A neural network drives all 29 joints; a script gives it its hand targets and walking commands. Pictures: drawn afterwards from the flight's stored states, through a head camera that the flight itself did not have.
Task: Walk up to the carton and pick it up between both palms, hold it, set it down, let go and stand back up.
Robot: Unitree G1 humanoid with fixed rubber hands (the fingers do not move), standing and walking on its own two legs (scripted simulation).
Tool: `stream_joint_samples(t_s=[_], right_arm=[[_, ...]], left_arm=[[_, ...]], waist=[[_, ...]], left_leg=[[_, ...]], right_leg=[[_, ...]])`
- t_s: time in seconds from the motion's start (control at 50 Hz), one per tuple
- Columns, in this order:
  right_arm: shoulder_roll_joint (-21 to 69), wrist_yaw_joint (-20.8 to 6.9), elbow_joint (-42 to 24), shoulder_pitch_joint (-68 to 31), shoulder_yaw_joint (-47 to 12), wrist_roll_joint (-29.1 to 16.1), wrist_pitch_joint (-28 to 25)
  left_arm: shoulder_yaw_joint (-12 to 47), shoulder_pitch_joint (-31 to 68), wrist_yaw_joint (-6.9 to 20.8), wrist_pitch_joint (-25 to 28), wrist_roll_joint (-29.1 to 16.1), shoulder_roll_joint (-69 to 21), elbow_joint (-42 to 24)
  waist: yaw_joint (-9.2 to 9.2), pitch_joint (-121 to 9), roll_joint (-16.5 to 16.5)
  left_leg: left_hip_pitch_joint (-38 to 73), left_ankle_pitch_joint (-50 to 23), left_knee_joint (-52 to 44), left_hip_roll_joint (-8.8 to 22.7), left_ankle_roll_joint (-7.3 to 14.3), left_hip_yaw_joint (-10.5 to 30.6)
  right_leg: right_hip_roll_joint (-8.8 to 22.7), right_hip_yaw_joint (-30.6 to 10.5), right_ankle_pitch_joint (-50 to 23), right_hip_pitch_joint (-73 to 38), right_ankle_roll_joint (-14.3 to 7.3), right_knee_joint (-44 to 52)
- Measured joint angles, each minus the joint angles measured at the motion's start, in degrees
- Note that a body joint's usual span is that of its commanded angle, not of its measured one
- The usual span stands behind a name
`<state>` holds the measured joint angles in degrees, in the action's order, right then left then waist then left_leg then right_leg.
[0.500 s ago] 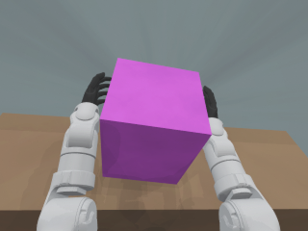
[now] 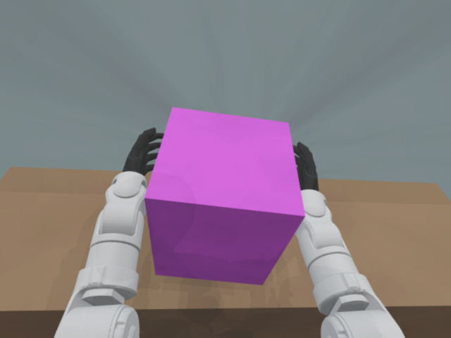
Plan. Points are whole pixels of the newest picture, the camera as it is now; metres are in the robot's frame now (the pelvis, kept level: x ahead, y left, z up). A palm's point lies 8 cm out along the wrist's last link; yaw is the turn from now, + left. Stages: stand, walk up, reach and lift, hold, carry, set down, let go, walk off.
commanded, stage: set down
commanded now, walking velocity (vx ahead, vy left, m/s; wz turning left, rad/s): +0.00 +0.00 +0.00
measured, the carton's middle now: (219, 201) +0.36 -0.01 +0.08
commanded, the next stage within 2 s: none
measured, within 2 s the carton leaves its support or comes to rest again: rests again in 1.78 s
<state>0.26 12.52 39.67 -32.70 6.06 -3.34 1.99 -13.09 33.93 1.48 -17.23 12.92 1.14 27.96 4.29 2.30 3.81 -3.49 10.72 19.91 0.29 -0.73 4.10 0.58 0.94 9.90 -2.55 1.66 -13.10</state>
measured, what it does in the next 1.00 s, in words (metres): stands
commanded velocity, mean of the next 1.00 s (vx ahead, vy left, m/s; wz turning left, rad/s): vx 0.00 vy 0.00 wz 0.00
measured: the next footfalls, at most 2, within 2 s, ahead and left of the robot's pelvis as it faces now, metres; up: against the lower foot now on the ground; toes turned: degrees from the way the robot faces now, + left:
none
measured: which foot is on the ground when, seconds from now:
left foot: down 0.00-1.00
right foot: down 0.00-1.00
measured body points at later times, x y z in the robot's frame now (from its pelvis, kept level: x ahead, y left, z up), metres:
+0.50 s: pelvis -0.01 +0.02 +0.00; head -0.01 +0.05 +0.45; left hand +0.41 +0.15 +0.09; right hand +0.36 -0.16 +0.09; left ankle +0.01 +0.12 -0.75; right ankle -0.02 -0.13 -0.75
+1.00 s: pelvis +0.01 +0.00 +0.00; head +0.04 +0.03 +0.45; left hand +0.43 +0.12 +0.06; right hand +0.37 -0.18 +0.06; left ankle +0.01 +0.12 -0.75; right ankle -0.02 -0.14 -0.75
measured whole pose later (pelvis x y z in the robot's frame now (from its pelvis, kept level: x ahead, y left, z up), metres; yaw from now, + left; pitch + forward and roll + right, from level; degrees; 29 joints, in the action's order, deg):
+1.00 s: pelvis +0.01 +0.00 +0.00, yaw -2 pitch +1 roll -1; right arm 5.6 9.9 46.6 -31.4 19.1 8.7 -7.1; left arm -18.5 37.6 3.8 -2.3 17.2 0.6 47.3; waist 3.4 0.8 2.8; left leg -10.2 11.1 20.0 0.5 -0.4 2.0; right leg 0.6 -1.0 10.0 5.4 1.9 -14.1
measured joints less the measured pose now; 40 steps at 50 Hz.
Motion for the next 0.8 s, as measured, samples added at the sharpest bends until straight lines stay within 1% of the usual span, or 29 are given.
stream_joint_samples(t_s=[0.06,0.18,0.26,0.38,0.46,0.54,0.6,0.68,0.74,0.8], right_arm=[[0.5,0.1,0.2,-0.3,1.1,1.0,0.4],[1.5,-0.4,2.6,-1.9,3.7,3.4,1.5],[2.0,-0.7,3.6,-1.8,5.0,4.2,0.4],[2.6,-1.1,4.6,-1.7,6.8,5.8,-1.6],[3.6,-1.7,5.3,-1.5,9.0,7.7,-3.0],[4.3,-2.3,5.7,-1.3,11.1,8.6,-4.5],[4.6,-2.5,6.0,-1.5,12.4,9.5,-5.8],[4.7,-2.7,6.5,-2.4,13.6,10.5,-6.0],[4.7,-3.0,7.8,-3.1,14.4,11.2,-5.8],[4.7,-3.1,8.3,-2.9,14.7,11.5,-5.6]], left_arm=[[-0.2,0.9,0.3,0.8,0.1,0.4,2.0],[-3.8,3.6,2.8,1.0,3.2,-0.1,6.5],[-4.6,4.2,3.4,1.6,4.5,-0.5,7.4],[-4.7,4.8,3.2,3.9,4.2,-0.3,9.9],[-4.3,4.5,2.6,5.9,3.0,0.0,11.8],[-2.3,4.6,1.1,8.0,1.0,0.7,14.1],[-1.0,5.3,0.2,10.1,-0.1,1.3,16.2],[-1.1,6.6,0.0,11.5,0.4,1.6,18.6],[-2.7,7.3,0.6,11.3,2.3,1.2,19.4],[-4.7,7.4,1.4,11.1,4.0,0.5,20.1]], waist=[[0.49,-1.1,0.4],[0.89,-0.9,1.1],[0.40,-0.2,1.1],[-0.60,1.3,0.3],[-0.69,1.1,0.1],[-0.64,-0.9,-0.1],[-0.28,-2.6,-0.1],[0.25,-3.5,0.1],[0.66,-2.9,0.3],[0.56,-2.3,0.3]], left_leg=[[-0.1,0.2,0.2,0.0,-0.1,0.1],[1.5,0.2,-0.3,-0.1,0.3,-0.7],[1.5,0.0,-0.5,-0.3,0.5,-1.5],[0.1,-0.5,-0.5,-0.7,0.9,-1.9],[-1.7,-1.0,-0.6,-1.0,1.1,-1.5],[-4.7,-1.2,-0.3,-1.1,1.0,-1.1],[-6.6,-1.1,0.1,-0.9,0.8,-0.7],[-6.6,-0.7,0.2,-0.6,0.6,-0.7],[-5.3,-0.4,-0.1,-0.4,0.5,-0.9],[-4.5,-0.1,-0.4,-0.2,0.4,-1.4]], right_leg=[[-0.1,0.1,0.2,0.1,0.0,-0.2],[0.2,-0.7,0.5,-0.8,0.2,-0.6],[0.4,-1.4,0.2,-0.4,0.4,-0.7],[0.9,-1.8,-0.5,0.9,0.8,-0.4],[1.2,-1.4,-0.8,2.5,0.9,-0.3],[1.2,-0.9,-1.1,5.1,0.8,-0.1],[1.0,-0.6,-1.2,6.6,0.7,0.1],[0.7,-0.5,-1.1,6.5,0.6,0.5],[0.5,-0.7,-0.9,5.3,0.5,0.7],[0.4,-1.2,-0.7,4.9,0.4,0.6]])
